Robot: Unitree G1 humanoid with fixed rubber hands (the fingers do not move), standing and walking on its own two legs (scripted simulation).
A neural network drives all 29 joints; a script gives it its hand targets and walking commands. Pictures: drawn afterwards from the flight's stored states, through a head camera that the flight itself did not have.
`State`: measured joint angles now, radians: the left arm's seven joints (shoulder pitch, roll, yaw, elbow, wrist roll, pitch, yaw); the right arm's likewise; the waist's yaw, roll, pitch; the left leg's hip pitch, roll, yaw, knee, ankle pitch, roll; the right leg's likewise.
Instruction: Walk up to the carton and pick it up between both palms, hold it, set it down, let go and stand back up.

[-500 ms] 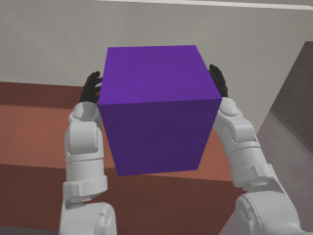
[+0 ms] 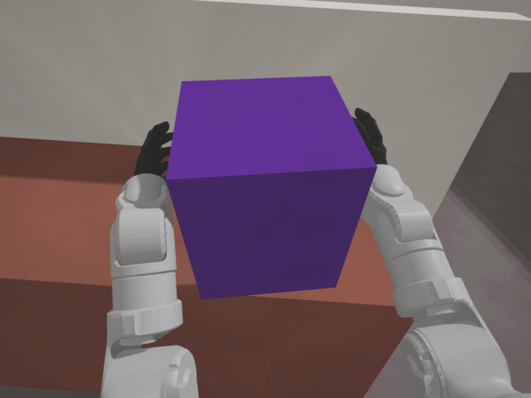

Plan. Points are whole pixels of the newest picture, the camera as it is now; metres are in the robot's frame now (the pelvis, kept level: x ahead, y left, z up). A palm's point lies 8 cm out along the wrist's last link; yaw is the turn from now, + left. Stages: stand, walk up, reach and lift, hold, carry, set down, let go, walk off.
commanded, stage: hold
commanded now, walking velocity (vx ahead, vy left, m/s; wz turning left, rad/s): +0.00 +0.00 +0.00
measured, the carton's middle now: (263, 191) +0.37 +0.01 +0.17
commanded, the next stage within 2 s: set down in 1.98 s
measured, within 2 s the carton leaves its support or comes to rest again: neither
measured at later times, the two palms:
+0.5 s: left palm (150, 177) +0.36 +0.16 +0.21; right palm (364, 164) +0.37 -0.14 +0.22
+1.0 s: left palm (149, 178) +0.35 +0.16 +0.21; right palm (364, 165) +0.37 -0.14 +0.21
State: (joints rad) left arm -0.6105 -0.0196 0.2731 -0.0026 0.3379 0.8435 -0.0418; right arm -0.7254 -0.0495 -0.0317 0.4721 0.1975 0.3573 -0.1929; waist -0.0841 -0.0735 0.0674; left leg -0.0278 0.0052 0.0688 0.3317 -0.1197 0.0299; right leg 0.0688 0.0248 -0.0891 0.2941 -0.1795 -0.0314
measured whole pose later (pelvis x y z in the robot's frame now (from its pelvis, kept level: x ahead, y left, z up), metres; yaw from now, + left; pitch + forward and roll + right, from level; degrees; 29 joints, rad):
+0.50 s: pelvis +0.00 +0.00 +0.00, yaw +0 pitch -10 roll -1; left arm -0.64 -0.01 0.28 0.06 0.34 0.82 -0.04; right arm -0.75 -0.04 -0.05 0.52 0.18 0.34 -0.18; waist -0.08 -0.07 0.06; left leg -0.04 0.00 0.06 0.33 -0.12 0.03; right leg 0.06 0.02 -0.09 0.30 -0.18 -0.03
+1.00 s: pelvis +0.00 +0.00 +0.00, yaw +0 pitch -10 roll +0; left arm -0.62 -0.02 0.28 0.02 0.33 0.84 -0.04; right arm -0.74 -0.04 -0.05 0.50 0.18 0.35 -0.18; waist -0.08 -0.06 0.06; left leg -0.03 0.00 0.06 0.32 -0.11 0.03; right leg 0.06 0.02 -0.10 0.29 -0.18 -0.03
